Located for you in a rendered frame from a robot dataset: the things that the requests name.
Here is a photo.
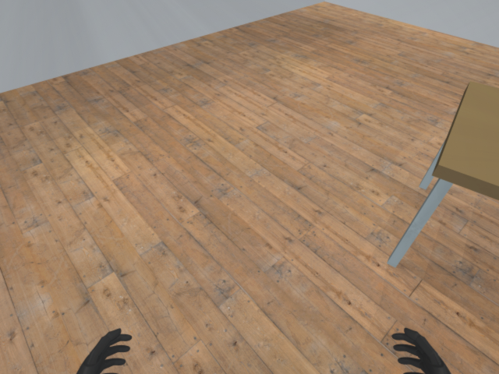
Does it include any robot left hand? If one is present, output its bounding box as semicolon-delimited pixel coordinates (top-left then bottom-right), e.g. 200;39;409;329
76;328;132;374

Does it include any robot right hand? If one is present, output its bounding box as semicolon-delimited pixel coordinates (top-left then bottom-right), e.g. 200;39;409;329
392;328;451;374

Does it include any table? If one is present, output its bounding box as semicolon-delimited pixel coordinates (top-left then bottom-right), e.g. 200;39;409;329
387;81;499;267

